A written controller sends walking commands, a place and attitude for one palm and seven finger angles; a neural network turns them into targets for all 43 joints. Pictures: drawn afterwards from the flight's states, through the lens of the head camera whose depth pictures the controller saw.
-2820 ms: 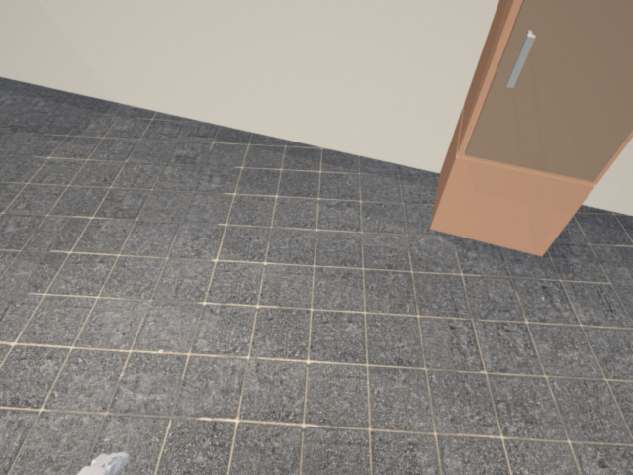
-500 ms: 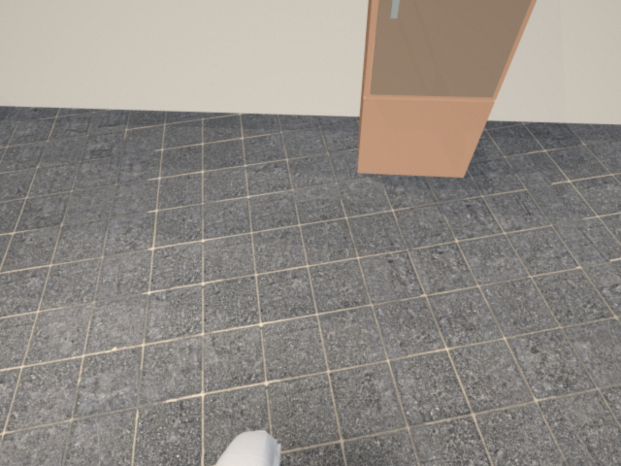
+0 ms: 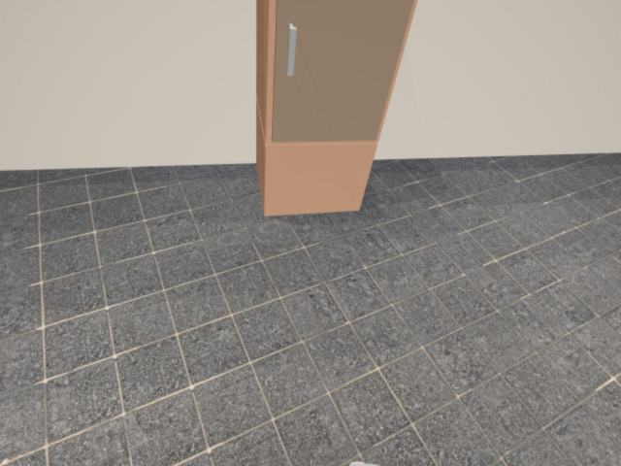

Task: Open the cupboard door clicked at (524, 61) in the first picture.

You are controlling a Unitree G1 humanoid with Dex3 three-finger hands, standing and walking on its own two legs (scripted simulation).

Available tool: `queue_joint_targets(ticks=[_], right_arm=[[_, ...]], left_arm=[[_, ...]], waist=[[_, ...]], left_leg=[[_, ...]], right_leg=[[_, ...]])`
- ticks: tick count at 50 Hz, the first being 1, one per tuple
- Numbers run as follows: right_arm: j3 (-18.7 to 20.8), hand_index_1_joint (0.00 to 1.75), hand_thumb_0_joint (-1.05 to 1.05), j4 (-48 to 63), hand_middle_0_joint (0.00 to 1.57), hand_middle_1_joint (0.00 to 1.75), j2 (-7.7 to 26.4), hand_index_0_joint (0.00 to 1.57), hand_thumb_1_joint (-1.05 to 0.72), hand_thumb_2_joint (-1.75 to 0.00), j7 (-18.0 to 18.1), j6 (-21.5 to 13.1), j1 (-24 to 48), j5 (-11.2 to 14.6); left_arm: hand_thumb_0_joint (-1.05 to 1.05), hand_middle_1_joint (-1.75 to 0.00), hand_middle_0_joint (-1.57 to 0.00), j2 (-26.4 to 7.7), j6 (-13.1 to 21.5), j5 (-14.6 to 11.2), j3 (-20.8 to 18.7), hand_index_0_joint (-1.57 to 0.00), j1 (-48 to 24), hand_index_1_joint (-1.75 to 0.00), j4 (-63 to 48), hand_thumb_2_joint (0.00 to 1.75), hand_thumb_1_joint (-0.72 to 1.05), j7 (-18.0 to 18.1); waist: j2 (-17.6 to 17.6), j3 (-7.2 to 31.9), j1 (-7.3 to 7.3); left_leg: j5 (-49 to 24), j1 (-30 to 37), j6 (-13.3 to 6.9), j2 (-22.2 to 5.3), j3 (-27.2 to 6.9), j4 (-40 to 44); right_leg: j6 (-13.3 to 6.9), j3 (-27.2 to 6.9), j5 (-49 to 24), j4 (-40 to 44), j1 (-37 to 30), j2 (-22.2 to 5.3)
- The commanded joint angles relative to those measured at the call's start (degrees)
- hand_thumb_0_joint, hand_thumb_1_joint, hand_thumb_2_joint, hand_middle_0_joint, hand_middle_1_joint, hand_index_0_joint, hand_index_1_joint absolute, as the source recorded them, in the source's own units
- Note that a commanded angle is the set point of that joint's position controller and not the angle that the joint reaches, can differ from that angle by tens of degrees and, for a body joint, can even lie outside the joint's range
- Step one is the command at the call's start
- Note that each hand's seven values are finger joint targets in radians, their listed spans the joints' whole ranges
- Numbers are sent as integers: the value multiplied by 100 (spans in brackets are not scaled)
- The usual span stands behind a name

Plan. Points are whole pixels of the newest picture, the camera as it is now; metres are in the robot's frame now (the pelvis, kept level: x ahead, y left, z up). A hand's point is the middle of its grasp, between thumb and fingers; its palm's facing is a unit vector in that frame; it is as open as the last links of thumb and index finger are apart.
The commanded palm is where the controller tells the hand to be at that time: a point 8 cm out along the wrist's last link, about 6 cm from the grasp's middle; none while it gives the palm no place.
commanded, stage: walk to a spot facing it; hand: left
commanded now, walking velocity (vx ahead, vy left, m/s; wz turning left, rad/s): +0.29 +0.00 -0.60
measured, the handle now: (290, 49) +1.27 +0.15 +0.00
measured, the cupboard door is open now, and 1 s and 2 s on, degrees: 0 0 0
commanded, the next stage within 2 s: turn to face it in 1.42 s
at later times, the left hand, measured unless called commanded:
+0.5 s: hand (275, 351) +0.36 +0.07 -0.20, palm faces -0.36 -0.92 -0.13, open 7.3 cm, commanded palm none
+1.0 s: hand (265, 269) +0.54 +0.12 -0.18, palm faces -0.48 -0.86 -0.16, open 7.3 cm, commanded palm none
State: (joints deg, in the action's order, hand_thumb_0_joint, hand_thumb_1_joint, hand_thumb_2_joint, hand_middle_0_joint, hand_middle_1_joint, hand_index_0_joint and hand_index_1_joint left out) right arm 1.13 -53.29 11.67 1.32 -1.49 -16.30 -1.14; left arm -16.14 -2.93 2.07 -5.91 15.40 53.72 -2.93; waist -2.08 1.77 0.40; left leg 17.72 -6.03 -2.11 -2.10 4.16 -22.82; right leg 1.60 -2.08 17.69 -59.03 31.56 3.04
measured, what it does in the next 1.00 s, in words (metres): walks ahead, turning right: right foot, then left foot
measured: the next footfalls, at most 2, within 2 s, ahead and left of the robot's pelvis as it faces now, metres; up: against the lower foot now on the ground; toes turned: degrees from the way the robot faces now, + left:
right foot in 0.40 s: +0.25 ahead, -0.16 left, +0.00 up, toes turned -24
left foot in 0.78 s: +0.48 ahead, +0.02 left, +0.00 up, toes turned -16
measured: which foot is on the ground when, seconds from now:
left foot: down 0.00-0.38, up 0.40-0.76, down 0.78-1.00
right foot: up 0.00-0.38, down 0.40-0.80, up 0.82-1.00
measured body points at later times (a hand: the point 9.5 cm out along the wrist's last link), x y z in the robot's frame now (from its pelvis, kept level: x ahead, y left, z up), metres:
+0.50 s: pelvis +0.18 -0.05 -0.03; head +0.23 -0.04 +0.41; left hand +0.38 +0.12 -0.18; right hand +0.01 -0.23 -0.16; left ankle +0.07 +0.09 -0.64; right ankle +0.21 -0.14 -0.75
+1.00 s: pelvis +0.40 -0.03 +0.00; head +0.43 -0.01 +0.45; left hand +0.56 +0.16 -0.17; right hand +0.32 -0.27 -0.13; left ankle +0.44 +0.04 -0.75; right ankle +0.31 -0.15 -0.63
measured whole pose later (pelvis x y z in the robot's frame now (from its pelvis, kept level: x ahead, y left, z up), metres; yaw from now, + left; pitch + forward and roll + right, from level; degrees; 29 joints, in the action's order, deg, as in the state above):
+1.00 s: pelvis +0.40 -0.03 +0.00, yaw -34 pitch +0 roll -3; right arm 2.6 -54.5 8.7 1.6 -5.2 -15.4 -1.3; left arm -13.3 -1.0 1.9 -5.8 16.6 57.2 -1.9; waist -1.9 -0.3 0.7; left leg 15.6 -10.3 -1.5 -6.9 15.9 -26.4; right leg 0.3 2.1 14.0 -72.3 32.7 -2.7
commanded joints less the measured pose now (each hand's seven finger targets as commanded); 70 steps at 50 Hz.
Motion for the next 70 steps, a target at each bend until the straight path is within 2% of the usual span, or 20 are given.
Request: queue_joint_targets(ticks=[1,13,16,18,19,20,21,28,33,38,40,41,44,49,59,64,65,66,67,70], right_arm=[[182,30,0,213,20,30,791,20,-90,-90,80,-254,-236,14],[175,30,0,-593,20,30,642,20,-90,-90,127,-300,-1725,-71],[256,30,0,-624,20,30,858,20,-90,-90,112,-294,-1602,-25],[293,30,0,-473,20,30,1045,20,-90,-90,64,-293,-1265,51],[246,30,0,-376,20,30,830,20,-90,-90,-23,-280,-1244,151],[186,30,0,-145,20,30,407,20,-90,-90,1,-322,-1166,195],[224,30,0,50,20,30,506,20,-90,-90,35,-317,-584,175],[227,30,0,-144,20,30,141,20,-90,-90,-74,38,-810,-31],[234,30,0,143,20,30,176,20,-90,-90,-204,-71,-122,-40],[338,30,0,128,20,30,514,20,-90,-90,-140,-270,-235,-19],[557,30,0,-118,20,30,1550,20,-90,-90,-64,-323,-1510,-154],[481,30,0,-104,20,30,1403,20,-90,-90,-59,-246,-1381,-122],[263,30,0,30,20,30,626,20,-90,-90,-18,-358,-472,-55],[276,30,0,-128,20,30,248,20,-90,-90,38,-414,-511,-18],[311,30,0,-482,20,30,479,20,-90,-90,42,-208,-1037,-69],[469,30,0,-333,20,30,847,20,-90,-90,23,-107,-707,-4],[475,30,0,-228,20,30,890,20,-90,-90,2,-100,-536,32],[429,30,0,-89,20,30,677,20,-90,-90,-65,-75,-632,117],[347,30,0,99,20,30,292,20,-90,-90,-37,-78,-705,139],[323,30,0,197,20,30,271,20,-90,-90,24,103,-228,83]], left_arm=[[0,-30,-20,-82,153,25,-5,-20,-386,-30,-505,90,90,-65],[0,-30,-20,332,230,-40,263,-20,-2005,-30,-789,90,90,-109],[0,-30,-20,147,322,-25,209,-20,-1284,-30,-556,90,90,-50],[0,-30,-20,-269,452,1,58,-20,129,-30,-136,90,90,15],[0,-30,-20,-797,495,12,-55,-20,873,-30,87,90,90,90],[0,-30,-20,-1261,515,-88,-148,-20,1404,-30,173,90,90,193],[0,-30,-20,-1348,453,-219,-187,-20,1192,-30,128,90,90,257],[0,-30,-20,-457,611,-61,102,-20,-498,-30,-139,90,90,311],[0,-30,-20,-497,623,-59,68,-20,-290,-30,-34,90,90,232],[0,-30,-20,-474,545,-86,18,-20,-120,-30,-122,90,90,245],[0,-30,-20,208,537,-147,137,-20,50,-30,-301,90,90,177],[0,-30,-20,-16,556,-67,89,-20,-241,-30,-383,90,90,195],[0,-30,-20,8,524,-21,21,-20,-344,-30,-196,90,90,67],[0,-30,-20,372,242,-1,10,-20,160,-30,-22,90,90,89],[0,-30,-20,472,173,-39,111,-20,-1105,-30,-387,90,90,52],[0,-30,-20,189,322,-22,53,-20,-259,-30,-220,90,90,116],[0,-30,-20,-18,398,-10,-24,-20,392,-30,-50,90,90,139],[0,-30,-20,-609,501,8,-138,-20,972,-30,105,90,90,193],[0,-30,-20,-1156,523,-116,-229,-20,1268,-30,182,90,90,282],[0,-30,-20,-788,358,-230,-136,-20,133,-30,-174,90,90,436]], waist=[[857,-861,15],[1038,-1158,-513],[1248,-487,-141],[1120,389,580],[282,1015,906],[-661,1699,911],[-254,1417,892],[53,-469,-384],[-720,-512,-181],[-48,-167,-290],[2649,537,-718],[1833,216,-720],[851,-478,-282],[881,-331,21],[1180,-823,-351],[1211,-49,135],[986,316,515],[-248,1007,749],[-1322,1708,654],[-416,805,249]], left_leg=[[-420,123,-148,-1332,-589,1280],[-3998,1434,-295,-1555,625,659],[-6534,1519,-167,-1589,1084,-574],[-5990,616,91,-1526,1219,-2438],[-3458,-1217,282,-1292,1252,-4035],[1531,-2868,588,-269,803,-6059],[1465,-3284,399,-389,-67,-6442],[74,-2096,582,-909,-109,-4265],[-664,-1805,637,-612,148,-2389],[-558,-69,612,-379,287,-716],[560,1602,-108,-2742,-2594,715],[1141,1060,-402,-3035,-2928,1007],[-73,123,-14,-2359,-1410,1098],[-1955,33,337,-1797,491,860],[-3964,794,-201,-1857,1388,398],[-5474,1006,-73,-1957,1698,-1387],[-5002,519,129,-1839,1739,-2427],[-2238,-1140,431,-1443,1583,-4043],[2037,-2782,793,-345,1021,-5932],[1017,-2845,699,-821,-275,-5878]], right_leg=[[144,74,-685,-1143,1276,-461],[-142,1133,-529,1343,1171,-513],[-490,1487,-233,2086,-224,-18],[-729,1350,-730,2858,-2547,38],[-1169,175,-1209,2908,-4581,-1012],[-1979,-2812,-2286,3158,-5614,-2666],[-2184,-2990,-1984,3752,-5191,-2770],[-1286,-622,-934,4577,-852,-1565],[-1111,-556,-12,4458,-854,-1126],[-885,-814,14,3382,-756,-1035],[-265,475,1675,-78,852,67],[-310,42,1526,-920,1026,-276],[-216,118,120,-1494,1016,-792],[-50,306,-790,-1561,780,-829],[-5,1084,-593,969,787,-709],[-360,1383,-523,2238,-851,-188],[-423,1336,-1154,2812,-1967,-178],[-837,78,-3316,2849,-3949,-1211],[-1669,-2413,-6527,2806,-4999,-2742],[-1570,-1605,-4536,3421,-3424,-2332]])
